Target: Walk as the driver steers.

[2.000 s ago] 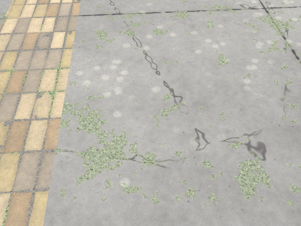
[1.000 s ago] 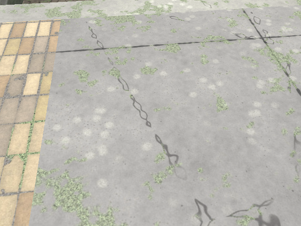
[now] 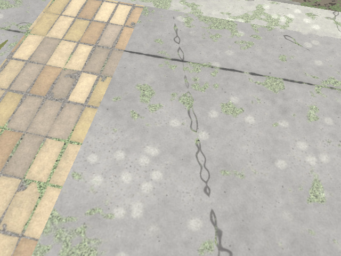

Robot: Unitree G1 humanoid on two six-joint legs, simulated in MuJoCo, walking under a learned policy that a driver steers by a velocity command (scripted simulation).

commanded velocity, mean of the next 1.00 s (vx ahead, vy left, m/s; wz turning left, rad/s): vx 0.38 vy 0.00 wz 0.08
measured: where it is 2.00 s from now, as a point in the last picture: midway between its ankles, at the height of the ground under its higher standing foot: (175, 165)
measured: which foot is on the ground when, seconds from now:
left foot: down 0.00-0.24, up 0.26-0.70, down 0.72-1.00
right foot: up 0.00-0.22, down 0.24-0.72, up 0.74-1.00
